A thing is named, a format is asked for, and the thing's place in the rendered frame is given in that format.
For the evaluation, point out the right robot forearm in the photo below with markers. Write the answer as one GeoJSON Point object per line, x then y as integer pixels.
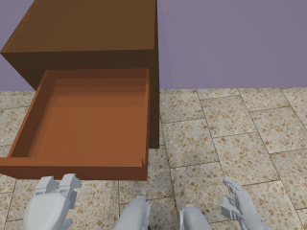
{"type": "Point", "coordinates": [252, 221]}

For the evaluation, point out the handle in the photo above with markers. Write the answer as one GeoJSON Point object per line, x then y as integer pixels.
{"type": "Point", "coordinates": [72, 197]}

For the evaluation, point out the right robot hand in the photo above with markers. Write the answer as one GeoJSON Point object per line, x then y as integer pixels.
{"type": "Point", "coordinates": [234, 206]}

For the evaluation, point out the cabinet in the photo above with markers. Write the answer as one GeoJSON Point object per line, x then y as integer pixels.
{"type": "Point", "coordinates": [88, 34]}

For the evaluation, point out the robot thigh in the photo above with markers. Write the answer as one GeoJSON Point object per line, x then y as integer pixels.
{"type": "Point", "coordinates": [136, 215]}
{"type": "Point", "coordinates": [191, 218]}

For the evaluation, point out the right robot thigh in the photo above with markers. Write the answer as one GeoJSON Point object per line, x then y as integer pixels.
{"type": "Point", "coordinates": [191, 218]}

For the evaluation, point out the left robot hand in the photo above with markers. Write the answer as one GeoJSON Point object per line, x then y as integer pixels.
{"type": "Point", "coordinates": [46, 210]}

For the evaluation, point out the left robot thigh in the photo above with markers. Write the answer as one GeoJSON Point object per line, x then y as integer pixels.
{"type": "Point", "coordinates": [136, 215]}

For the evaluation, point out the drawer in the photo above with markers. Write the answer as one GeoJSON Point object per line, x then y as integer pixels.
{"type": "Point", "coordinates": [91, 122]}

